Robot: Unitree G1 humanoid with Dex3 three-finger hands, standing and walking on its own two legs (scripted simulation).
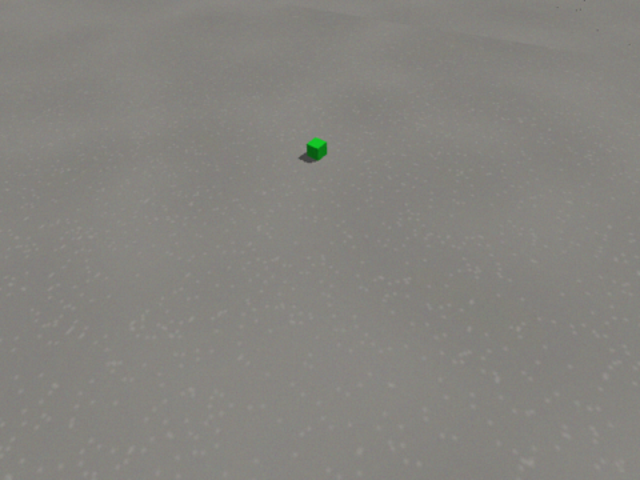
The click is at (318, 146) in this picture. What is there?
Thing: cube
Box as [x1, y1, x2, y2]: [307, 137, 326, 160]
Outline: 315,137 307,143 307,155 318,160 326,153 326,142
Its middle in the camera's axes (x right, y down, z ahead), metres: -0.01 -0.49 +2.04
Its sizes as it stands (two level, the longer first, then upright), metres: 0.074 0.074 0.074
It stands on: the floor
